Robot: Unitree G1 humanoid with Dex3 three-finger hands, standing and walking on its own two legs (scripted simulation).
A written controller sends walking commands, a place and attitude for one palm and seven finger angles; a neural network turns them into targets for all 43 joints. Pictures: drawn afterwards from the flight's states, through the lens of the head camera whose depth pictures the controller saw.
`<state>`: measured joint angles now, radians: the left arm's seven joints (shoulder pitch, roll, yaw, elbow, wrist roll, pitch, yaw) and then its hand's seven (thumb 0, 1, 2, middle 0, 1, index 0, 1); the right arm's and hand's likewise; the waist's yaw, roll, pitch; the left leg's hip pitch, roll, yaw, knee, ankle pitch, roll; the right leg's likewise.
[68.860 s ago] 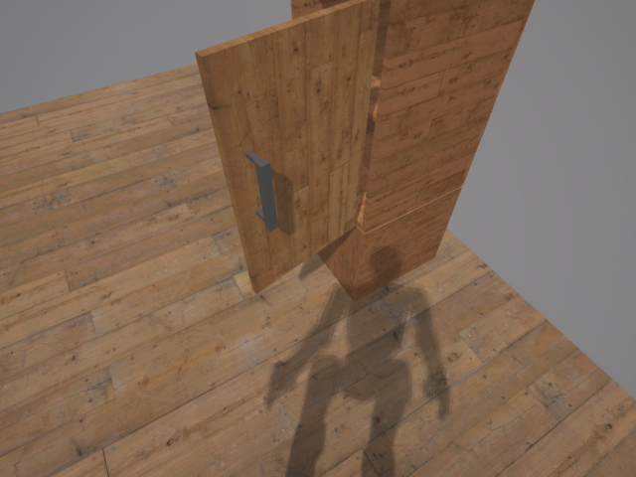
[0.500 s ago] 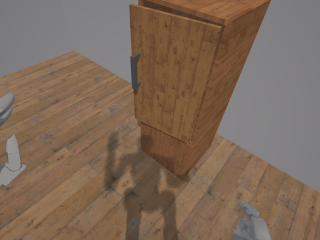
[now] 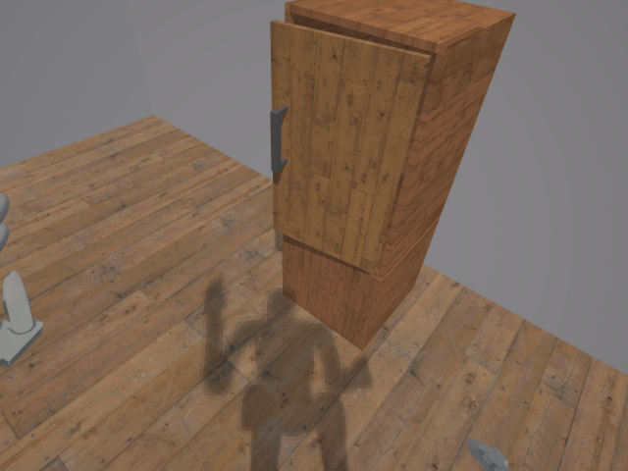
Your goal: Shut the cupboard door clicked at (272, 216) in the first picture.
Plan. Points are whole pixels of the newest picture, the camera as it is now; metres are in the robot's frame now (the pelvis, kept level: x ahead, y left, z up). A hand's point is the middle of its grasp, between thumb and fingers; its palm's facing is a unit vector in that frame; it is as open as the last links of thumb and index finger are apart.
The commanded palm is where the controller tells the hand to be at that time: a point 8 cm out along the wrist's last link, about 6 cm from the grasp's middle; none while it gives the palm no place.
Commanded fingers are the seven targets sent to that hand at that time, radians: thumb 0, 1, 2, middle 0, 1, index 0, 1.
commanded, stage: stop stepping back and stand still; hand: left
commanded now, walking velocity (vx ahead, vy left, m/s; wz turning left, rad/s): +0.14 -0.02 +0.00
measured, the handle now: (280, 139) +0.86 +0.13 +0.01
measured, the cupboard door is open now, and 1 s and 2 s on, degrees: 9 9 9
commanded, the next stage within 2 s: let the arm hang, fingers relaxed in 0.42 s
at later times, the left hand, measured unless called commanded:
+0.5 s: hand (39, 333) +0.19 +0.27 +0.17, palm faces +0.49 -0.79 -0.37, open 7.4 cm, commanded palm none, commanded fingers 0.00 0.90 0.90 -0.20 -0.30 -0.20 -0.30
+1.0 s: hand out of the picture -0.10 +0.16 -0.17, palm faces +0.04 -0.99 -0.16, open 7.2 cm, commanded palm none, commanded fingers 0.00 0.90 0.90 -0.20 -0.30 -0.20 -0.30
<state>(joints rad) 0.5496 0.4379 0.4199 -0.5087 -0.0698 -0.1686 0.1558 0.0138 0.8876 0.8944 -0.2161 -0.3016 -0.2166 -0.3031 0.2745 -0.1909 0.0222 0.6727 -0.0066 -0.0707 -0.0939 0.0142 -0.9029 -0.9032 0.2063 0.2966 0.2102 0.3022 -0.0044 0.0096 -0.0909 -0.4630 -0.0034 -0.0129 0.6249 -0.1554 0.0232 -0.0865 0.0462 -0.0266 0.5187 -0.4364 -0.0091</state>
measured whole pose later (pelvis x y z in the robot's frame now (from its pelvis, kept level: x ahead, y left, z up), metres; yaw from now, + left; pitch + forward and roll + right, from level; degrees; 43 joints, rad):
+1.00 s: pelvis -0.02 -0.01 +0.01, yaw +1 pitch -2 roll -1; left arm 0.43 0.19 0.01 1.10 0.01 0.04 0.01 0.01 0.95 0.89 -0.20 -0.30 -0.20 -0.30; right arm 0.32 -0.19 0.01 1.07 -0.02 0.05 -0.03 0.01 -0.91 -0.90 0.20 0.30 0.20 0.30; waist 0.00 -0.03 0.06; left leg -0.36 -0.01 -0.03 0.48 -0.10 0.02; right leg -0.06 0.06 -0.01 0.44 -0.35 -0.04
